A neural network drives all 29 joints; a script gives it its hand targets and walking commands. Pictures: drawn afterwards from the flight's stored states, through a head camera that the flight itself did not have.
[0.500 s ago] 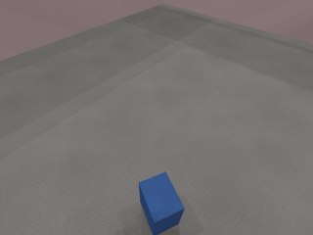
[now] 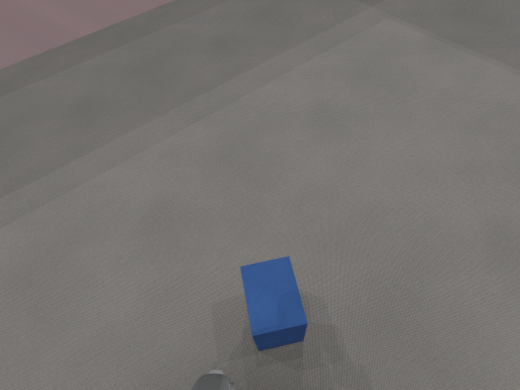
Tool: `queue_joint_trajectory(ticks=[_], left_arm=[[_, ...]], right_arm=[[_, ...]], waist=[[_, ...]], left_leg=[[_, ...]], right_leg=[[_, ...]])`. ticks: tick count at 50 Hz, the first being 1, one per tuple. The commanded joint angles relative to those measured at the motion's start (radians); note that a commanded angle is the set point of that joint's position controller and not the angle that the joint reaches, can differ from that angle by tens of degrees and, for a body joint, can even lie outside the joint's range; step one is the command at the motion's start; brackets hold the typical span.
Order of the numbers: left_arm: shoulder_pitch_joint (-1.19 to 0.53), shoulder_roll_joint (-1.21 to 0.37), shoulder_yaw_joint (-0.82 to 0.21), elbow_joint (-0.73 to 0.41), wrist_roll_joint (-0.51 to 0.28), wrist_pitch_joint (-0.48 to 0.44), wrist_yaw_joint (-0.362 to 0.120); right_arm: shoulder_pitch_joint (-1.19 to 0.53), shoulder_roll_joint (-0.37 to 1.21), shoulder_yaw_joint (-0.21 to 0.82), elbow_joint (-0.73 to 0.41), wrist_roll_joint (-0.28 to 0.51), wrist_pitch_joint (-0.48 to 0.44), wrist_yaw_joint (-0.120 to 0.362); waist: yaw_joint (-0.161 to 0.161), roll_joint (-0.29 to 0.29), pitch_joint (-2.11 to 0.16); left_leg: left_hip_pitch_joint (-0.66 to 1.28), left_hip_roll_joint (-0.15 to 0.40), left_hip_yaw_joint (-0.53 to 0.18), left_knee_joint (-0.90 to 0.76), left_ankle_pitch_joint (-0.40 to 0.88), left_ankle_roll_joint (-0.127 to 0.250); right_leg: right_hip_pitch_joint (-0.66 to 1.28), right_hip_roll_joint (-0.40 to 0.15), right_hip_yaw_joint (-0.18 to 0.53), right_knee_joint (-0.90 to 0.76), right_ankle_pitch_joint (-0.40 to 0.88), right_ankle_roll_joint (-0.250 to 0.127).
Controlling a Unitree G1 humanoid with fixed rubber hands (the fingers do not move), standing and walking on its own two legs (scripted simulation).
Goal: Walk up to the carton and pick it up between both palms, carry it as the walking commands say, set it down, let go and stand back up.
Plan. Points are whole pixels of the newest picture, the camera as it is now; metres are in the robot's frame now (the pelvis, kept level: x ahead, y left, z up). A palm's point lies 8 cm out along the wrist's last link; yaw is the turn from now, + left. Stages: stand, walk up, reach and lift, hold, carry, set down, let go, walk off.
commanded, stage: walk up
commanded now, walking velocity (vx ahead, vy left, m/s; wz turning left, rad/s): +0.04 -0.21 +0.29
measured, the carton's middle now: (273, 305) +0.42 +0.01 -0.63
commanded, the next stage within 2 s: stand in 1.30 s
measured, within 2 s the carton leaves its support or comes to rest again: neither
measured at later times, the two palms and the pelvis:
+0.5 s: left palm out of the picture +0.08 +0.17 -0.14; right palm out of the picture +0.12 -0.32 -0.15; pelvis +0.05 -0.07 -0.01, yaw +5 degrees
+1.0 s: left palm out of the picture +0.04 +0.15 -0.13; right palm out of the picture +0.09 -0.32 -0.13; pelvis +0.02 -0.08 +0.00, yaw +8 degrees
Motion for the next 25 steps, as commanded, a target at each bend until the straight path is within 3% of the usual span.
queue_joint_trajectory(ticks=[1, 3, 4, 6, 7, 8, 9, 10, 11, 12, 13, 14, 15, 16, 17, 18, 19, 20, 21, 22, 23, 24, 25], left_arm=[[0.143, 0.116, 0.051, 0.02, -0.009, -0.022, 0.037], [0.182, 0.117, 0.054, 0.025, -0.016, -0.023, 0.04], [0.175, 0.127, 0.061, 0.032, -0.015, -0.02, 0.042], [0.156, 0.145, 0.065, 0.021, -0.028, -0.026, 0.044], [0.127, 0.176, 0.074, 0.018, -0.035, -0.028, 0.044], [0.107, 0.182, 0.077, 0.016, -0.047, -0.035, 0.044], [0.079, 0.196, 0.074, -0.005, -0.055, -0.046, 0.04], [0.042, 0.164, 0.066, -0.042, -0.054, -0.061, 0.033], [0.03, 0.135, 0.068, -0.066, -0.049, -0.057, 0.028], [-0.02, 0.131, 0.071, -0.065, -0.033, -0.042, 0.026], [-0.021, 0.128, 0.064, -0.073, -0.023, -0.028, 0.023], [-0.01, 0.109, 0.05, -0.088, -0.022, -0.014, 0.013], [-0.033, 0.089, 0.04, -0.095, -0.018, -0.007, 0.001], [-0.037, 0.104, 0.039, -0.111, -0.017, 0.009, -0.006], [-0.02, 0.124, 0.044, -0.104, -0.024, 0.012, -0.01], [-0.006, 0.126, 0.044, -0.098, -0.03, 0.007, -0.009], [0.015, 0.101, 0.04, -0.07, -0.03, -0.009, -0.008], [0.078, 0.095, 0.04, -0.039, -0.026, -0.034, 0.0], [0.139, 0.208, 0.063, -0.034, -0.011, -0.057, 0.016], [0.168, 0.272, 0.063, -0.018, -0.01, -0.072, 0.024], [0.117, 0.287, 0.066, -0.032, -0.013, -0.072, 0.023], [0.08, 0.284, 0.069, -0.056, -0.009, -0.071, 0.023], [0.08, 0.25, 0.068, -0.037, -0.014, -0.057, 0.026]], right_arm=[[-0.032, 0.017, 0.029, -0.084, -0.014, -0.012, -0.003], [-0.065, 0.019, 0.034, -0.093, -0.013, -0.016, -0.005], [-0.06, 0.015, 0.036, -0.087, -0.007, -0.02, -0.002], [-0.038, 0.006, 0.041, -0.072, -0.014, -0.032, -0.009], [0.008, -0.003, 0.037, -0.053, -0.013, -0.032, -0.016], [0.059, -0.017, 0.034, -0.043, -0.018, -0.041, -0.018], [0.14, -0.057, 0.02, -0.025, -0.018, -0.051, -0.02], [0.256, -0.134, -0.008, 0.018, -0.025, -0.057, -0.031], [0.281, -0.195, -0.035, 0.041, -0.019, -0.046, -0.04], [0.235, -0.196, -0.042, 0.044, -0.011, -0.05, -0.048], [0.128, -0.143, -0.025, 0.022, -0.004, -0.039, -0.052], [-0.005, -0.107, -0.003, -0.007, -0.013, -0.034, -0.047], [-0.06, -0.091, 0.003, -0.028, -0.015, -0.035, -0.039], [-0.084, -0.116, 0.003, -0.045, -0.015, -0.032, -0.038], [-0.075, -0.157, -0.004, -0.033, -0.024, -0.028, -0.031], [-0.098, -0.147, -0.01, -0.046, -0.02, -0.028, -0.027], [-0.102, -0.14, -0.001, -0.049, -0.016, -0.026, -0.012], [-0.11, -0.11, 0.005, -0.021, -0.004, -0.017, 0.003], [-0.039, -0.025, 0.031, -0.05, -0.008, -0.024, 0.013], [0.063, 0.014, 0.034, -0.043, -0.007, -0.013, 0.007], [0.06, -0.067, 0.007, -0.036, -0.003, 0.004, 0.009], [0.063, -0.065, 0.0, -0.052, -0.003, 0.006, 0.021], [0.053, -0.066, 0.001, -0.054, -0.004, 0.01, 0.027]], waist=[[0.056, -0.266, -0.126], [0.058, -0.246, -0.15], [0.062, -0.272, -0.162], [0.03, -0.21, -0.213], [0.001, -0.19, -0.214], [-0.04, -0.166, -0.286], [-0.103, -0.107, -0.341], [-0.174, 0.125, -0.394], [-0.158, 0.282, -0.362], [-0.114, 0.152, -0.292], [-0.071, 0.08, -0.143], [-0.033, 0.112, -0.062], [-0.014, 0.113, 0.025], [0.015, 0.176, 0.107], [0.014, 0.212, 0.132], [0.017, 0.181, 0.123], [0.03, 0.177, 0.102], [0.069, 0.142, 0.062], [0.076, -0.133, -0.042], [0.03, -0.316, -0.144], [0.016, -0.261, -0.174], [0.005, -0.287, -0.189], [0.026, -0.294, -0.142]], left_leg=[[-0.032, -0.051, 0.15, -0.077, -0.065, -0.013], [-0.018, -0.062, 0.161, -0.127, -0.065, -0.007], [0.023, -0.06, 0.174, -0.184, -0.061, -0.003], [0.116, -0.063, 0.178, -0.321, -0.017, 0.017], [0.198, -0.074, 0.191, -0.405, 0.018, 0.013], [0.347, -0.047, 0.162, -0.519, 0.141, 0.03], [0.59, 0.047, 0.079, -0.582, 0.401, 0.067], [0.869, 0.267, -0.122, -0.532, 1.073, 0.174], [1.007, 0.455, -0.331, -0.465, 1.522, 0.307], [0.858, 0.489, -0.337, -0.503, 1.352, 0.298], [0.656, 0.455, -0.298, -0.573, 1.009, 0.28], [0.525, 0.396, -0.24, -0.643, 0.679, 0.208], [0.405, 0.362, -0.21, -0.712, 0.489, 0.158], [0.33, 0.338, -0.181, -0.742, 0.493, 0.133], [0.308, 0.315, -0.156, -0.716, 0.565, 0.117], [0.293, 0.299, -0.122, -0.701, 0.469, 0.081], [0.234, 0.236, -0.097, -0.647, 0.366, 0.057], [0.208, 0.103, 0.0, -0.522, 0.263, 0.045], [0.173, 0.006, 0.088, -0.287, 0.057, 0.002], [0.173, -0.024, 0.085, -0.081, -0.209, -0.027], [0.197, -0.002, -0.006, 0.0, -0.208, -0.019], [0.163, -0.02, 0.007, 0.058, -0.208, -0.012], [0.187, -0.001, -0.011, 0.119, -0.14, -0.032]], right_leg=[[0.342, -0.153, 0.051, -0.075, 1.082, -0.081], [0.382, -0.167, 0.066, -0.061, 1.15, -0.08], [0.367, -0.162, 0.051, -0.043, 1.143, -0.077], [0.383, -0.164, 0.046, 0.025, 1.215, -0.08], [0.36, -0.157, 0.052, 0.077, 1.271, -0.065], [0.306, -0.141, 0.025, 0.154, 1.263, -0.03], [0.128, -0.119, 0.003, 0.273, 1.111, 0.024], [-0.184, -0.024, 0.012, 0.538, 0.444, 0.066], [-0.468, 0.084, 0.058, 0.76, -0.249, 0.106], [-0.435, -0.008, 0.192, 0.758, -0.266, 0.079], [-0.403, -0.031, 0.215, 0.717, -0.226, 0.053], [-0.356, -0.06, 0.211, 0.564, -0.125, 0.052], [-0.276, -0.078, 0.206, 0.429, -0.098, 0.048], [-0.23, -0.062, 0.175, 0.323, -0.096, 0.054], [-0.177, -0.053, 0.135, 0.237, -0.068, 0.066], [-0.113, -0.066, 0.139, 0.106, 0.003, 0.061], [0.031, -0.049, 0.1, -0.042, 0.13, 0.056], [0.184, -0.012, 0.043, -0.172, 0.271, 0.063], [0.287, -0.186, 0.181, -0.277, 0.533, 0.047], [0.271, -0.427, 0.441, -0.266, 0.848, -0.032], [0.233, -0.394, 0.412, -0.229, 0.815, -0.081], [0.235, -0.364, 0.354, -0.231, 0.708, -0.083], [0.135, -0.34, 0.282, -0.234, 0.619, -0.098]])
